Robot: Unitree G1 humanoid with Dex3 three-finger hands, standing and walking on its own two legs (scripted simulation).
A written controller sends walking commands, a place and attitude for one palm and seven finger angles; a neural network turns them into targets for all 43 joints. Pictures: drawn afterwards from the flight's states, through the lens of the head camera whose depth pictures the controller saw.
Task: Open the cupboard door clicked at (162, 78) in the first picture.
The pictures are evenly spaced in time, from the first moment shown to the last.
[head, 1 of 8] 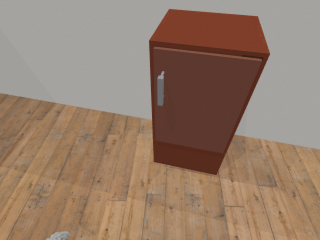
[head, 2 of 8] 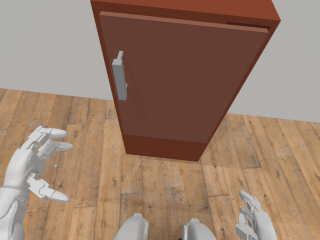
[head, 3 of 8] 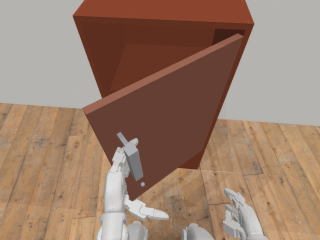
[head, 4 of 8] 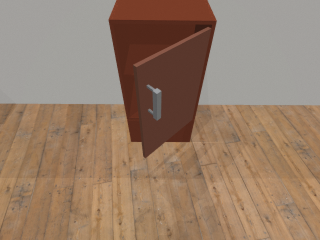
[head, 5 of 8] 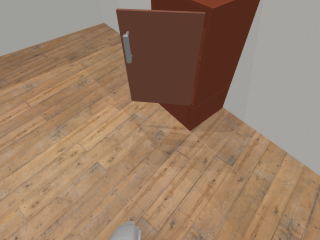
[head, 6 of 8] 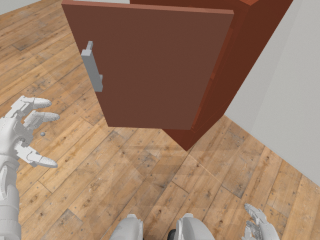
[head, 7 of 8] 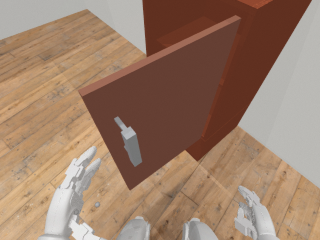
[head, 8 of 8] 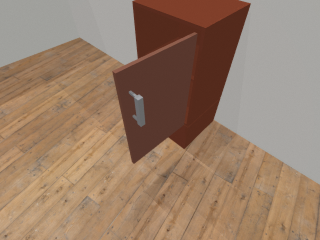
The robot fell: no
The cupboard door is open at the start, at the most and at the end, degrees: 0 87 87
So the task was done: yes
